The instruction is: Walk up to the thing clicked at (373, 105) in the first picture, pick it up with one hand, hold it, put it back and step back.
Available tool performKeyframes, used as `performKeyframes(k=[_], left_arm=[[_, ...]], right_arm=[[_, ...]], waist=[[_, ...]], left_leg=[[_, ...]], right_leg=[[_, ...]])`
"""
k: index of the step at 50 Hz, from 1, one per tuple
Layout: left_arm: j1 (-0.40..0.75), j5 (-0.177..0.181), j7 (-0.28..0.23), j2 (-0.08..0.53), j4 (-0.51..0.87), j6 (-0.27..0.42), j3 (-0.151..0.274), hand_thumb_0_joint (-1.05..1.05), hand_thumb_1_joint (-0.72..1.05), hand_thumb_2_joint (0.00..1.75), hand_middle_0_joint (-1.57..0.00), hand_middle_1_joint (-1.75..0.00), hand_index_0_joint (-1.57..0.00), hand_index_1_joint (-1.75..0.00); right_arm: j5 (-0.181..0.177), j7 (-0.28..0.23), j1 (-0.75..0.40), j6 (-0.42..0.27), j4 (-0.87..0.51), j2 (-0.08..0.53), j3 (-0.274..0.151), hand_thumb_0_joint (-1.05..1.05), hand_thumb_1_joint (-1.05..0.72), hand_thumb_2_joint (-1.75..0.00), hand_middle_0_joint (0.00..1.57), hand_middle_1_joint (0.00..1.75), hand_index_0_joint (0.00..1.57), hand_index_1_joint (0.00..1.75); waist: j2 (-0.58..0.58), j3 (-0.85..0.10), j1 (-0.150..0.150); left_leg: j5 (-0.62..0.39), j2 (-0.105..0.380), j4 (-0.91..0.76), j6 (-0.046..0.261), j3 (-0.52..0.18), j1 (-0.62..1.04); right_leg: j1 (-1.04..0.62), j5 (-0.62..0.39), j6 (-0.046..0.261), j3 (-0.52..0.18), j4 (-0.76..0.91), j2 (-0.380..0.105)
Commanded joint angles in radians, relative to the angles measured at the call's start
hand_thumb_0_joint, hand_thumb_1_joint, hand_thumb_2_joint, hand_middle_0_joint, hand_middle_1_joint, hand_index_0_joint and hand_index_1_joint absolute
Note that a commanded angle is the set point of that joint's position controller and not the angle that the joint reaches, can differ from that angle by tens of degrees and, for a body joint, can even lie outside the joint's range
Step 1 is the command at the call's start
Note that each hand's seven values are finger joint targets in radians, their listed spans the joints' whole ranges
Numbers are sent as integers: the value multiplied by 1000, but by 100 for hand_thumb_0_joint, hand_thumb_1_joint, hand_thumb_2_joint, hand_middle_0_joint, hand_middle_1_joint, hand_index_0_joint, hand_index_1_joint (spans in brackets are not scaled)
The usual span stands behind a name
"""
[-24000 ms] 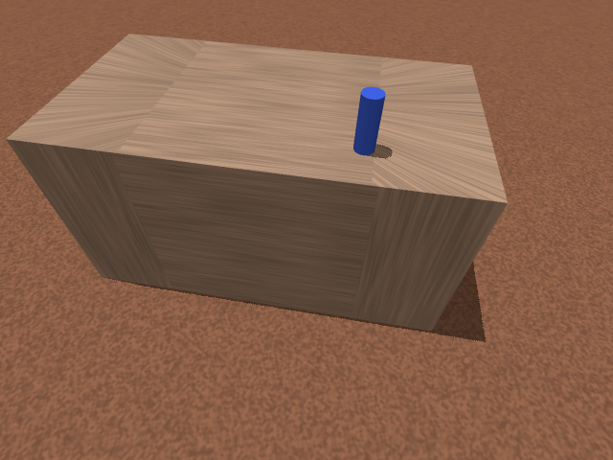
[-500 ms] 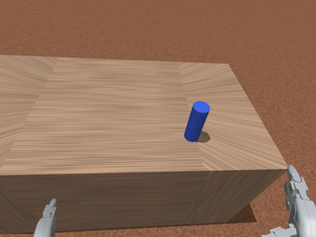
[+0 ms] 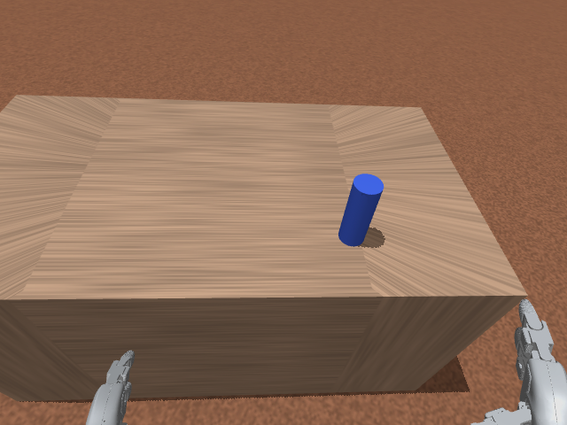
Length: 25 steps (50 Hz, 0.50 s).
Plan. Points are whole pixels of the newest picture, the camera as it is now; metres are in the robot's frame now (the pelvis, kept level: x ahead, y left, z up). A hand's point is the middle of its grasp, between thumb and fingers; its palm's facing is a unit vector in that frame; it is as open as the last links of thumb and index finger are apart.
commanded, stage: home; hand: right
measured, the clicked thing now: (359, 212) +0.52 -0.17 -0.04
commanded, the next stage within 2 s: none
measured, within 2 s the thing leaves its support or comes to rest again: neither
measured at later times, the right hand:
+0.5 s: hand (400, 386) +0.20 -0.19 -0.09, palm faces +0.08 +0.97 -0.22, open 17.5 cm
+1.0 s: hand out of the picture +0.13 -0.26 -0.13, palm faces -0.05 +0.92 -0.39, open 17.5 cm
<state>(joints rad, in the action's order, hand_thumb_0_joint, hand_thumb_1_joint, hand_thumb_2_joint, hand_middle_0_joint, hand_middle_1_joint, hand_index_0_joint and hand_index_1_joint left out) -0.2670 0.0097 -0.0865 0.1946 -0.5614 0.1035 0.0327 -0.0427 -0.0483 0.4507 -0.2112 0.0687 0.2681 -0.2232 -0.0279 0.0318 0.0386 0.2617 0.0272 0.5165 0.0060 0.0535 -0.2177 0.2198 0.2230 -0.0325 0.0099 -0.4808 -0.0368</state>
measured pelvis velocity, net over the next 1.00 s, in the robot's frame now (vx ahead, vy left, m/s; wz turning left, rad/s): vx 0.03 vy -0.01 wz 0.02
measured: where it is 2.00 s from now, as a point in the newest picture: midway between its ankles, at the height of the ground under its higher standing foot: outside the picture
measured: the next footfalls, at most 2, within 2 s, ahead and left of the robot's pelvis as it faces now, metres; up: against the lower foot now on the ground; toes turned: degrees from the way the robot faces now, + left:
none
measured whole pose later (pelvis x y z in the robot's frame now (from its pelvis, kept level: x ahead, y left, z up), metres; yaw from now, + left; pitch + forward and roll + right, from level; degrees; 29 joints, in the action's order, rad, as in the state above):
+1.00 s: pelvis +0.03 -0.01 +0.00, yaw +1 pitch -2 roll +0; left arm -0.18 -0.03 0.00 0.35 -0.93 -0.01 0.00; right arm 0.03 -0.02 0.20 -0.03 0.93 0.34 0.01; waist -0.02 0.00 0.00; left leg 0.28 0.03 0.47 -0.01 0.03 -0.16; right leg 0.16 0.26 -0.03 0.03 -0.46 -0.04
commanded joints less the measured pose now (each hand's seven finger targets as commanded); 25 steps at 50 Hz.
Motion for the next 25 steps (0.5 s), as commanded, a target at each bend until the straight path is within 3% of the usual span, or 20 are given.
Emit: performKeyframes(k=[1, 4, 5, 8, 9, 11, 14, 19, 20, 21, 22, 24, 25], left_arm=[[121, -6, -7, 116, 111, 65, 42, 0, 24, 63, -15, -22, -15, -22], [103, -5, -9, 141, 84, 71, 70, 0, 48, 69, -16, -24, -16, -23], [121, -6, -9, 149, 81, 71, 71, 0, 56, 72, -17, -24, -17, -24], [140, -3, -7, 97, 65, 70, 24, 0, 61, 73, -17, -25, -17, -25], [141, -2, -6, 103, 67, 76, 27, 0, 64, 76, -17, -25, -17, -25], [169, -2, -7, 96, 78, 72, 18, 0, 66, 76, -17, -26, -18, -25], [182, -4, -5, 66, 66, 63, -8, 0, 82, 86, -19, -28, -19, -28], [198, -1, 5, 85, 58, 46, 2, 0, 86, 88, -20, -29, -20, -29], [101, -13, 6, 159, -6, 29, 16, 0, 86, 88, -19, -29, -20, -29], [123, -10, 8, 140, 9, 24, 5, 0, 88, 89, -20, -29, -20, -29], [126, -8, 12, 126, 17, 22, 1, 0, 89, 90, -20, -29, -20, -29], [134, -4, 18, 115, 8, 14, -6, 0, 88, 89, -20, -29, -20, -29], [137, -3, 19, 116, 17, 6, -6, 0, 89, 90, -20, -29, -20, -29]], right_arm=[[6, 2, -46, -51, -67, 119, -8, 0, 57, -5, 5, 5, 5, 5], [14, 7, -90, -34, 11, 80, 57, 0, 58, -4, 5, 5, 5, 5], [18, 5, -96, -28, 30, 78, 65, 0, 58, -4, 5, 5, 5, 5], [28, 7, -179, -10, 129, 47, 120, 0, 57, -5, 5, 5, 5, 5], [31, 5, -222, -7, 149, 43, 133, 0, 56, -5, 5, 5, 5, 5], [37, -5, -235, 7, 218, 52, 131, 0, 56, -5, 5, 5, 5, 5], [38, -14, -301, 18, 265, 68, 137, 0, 55, -5, 5, 5, 5, 5], [34, -22, -286, 56, 355, 54, 169, 0, 56, -5, 5, 5, 5, 5], [34, -51, -276, 49, 277, 134, 44, 0, 56, -5, 5, 5, 5, 5], [36, -43, -239, 53, 334, 52, 137, 0, 55, -5, 5, 5, 5, 5], [32, -36, -214, 61, 364, -7, 190, 0, 55, -5, 5, 5, 5, 5], [28, -40, -254, 63, 368, -23, 193, 0, 55, -6, 5, 5, 5, 5], [29, -41, -263, 60, 343, -2, 182, 0, 53, -7, 5, 6, 5, 6]], waist=[[33, -48, -20], [44, -55, -54], [37, -63, -49], [55, -71, -58], [43, -81, -61], [5, -135, -45], [-31, -179, -36], [-52, -183, -19], [-78, -168, 6], [-50, -119, -21], [8, -99, -34], [30, -58, -33], [17, -73, -28]], left_leg=[[3, -12, -138, -7, 13, -42], [-46, -19, -126, -9, 24, -48], [-50, -17, -128, -8, 21, -47], [-51, -21, -128, -8, 24, -44], [-58, -26, -118, -5, 29, -38], [-111, -24, -102, -1, 25, -4], [-182, -20, -94, 0, 17, 39], [-223, -23, -101, 3, 15, 79], [-197, -31, -103, 8, 9, 85], [-182, -33, -114, 7, 6, 66], [-170, -35, -123, 3, 11, 65], [-149, -32, -134, -2, 8, 41], [-153, -31, -135, -2, 6, 43]], right_leg=[[-24, -7, 47, 35, 95, 38], [-53, -31, 49, 31, 96, 31], [-57, -36, 47, 31, 97, 34], [-56, -34, 48, 25, 99, 29], [-51, -34, 45, 20, 104, 22], [-55, -86, 37, 20, 95, 21], [-60, -159, 33, 23, 78, 24], [-47, -201, 26, 33, 81, 24], [-55, -167, 25, 40, 81, 30], [-43, -144, 30, 46, 88, 30], [-29, -128, 36, 47, 91, 30], [-12, -102, 40, 52, 93, 33], [-20, -107, 40, 52, 92, 34]])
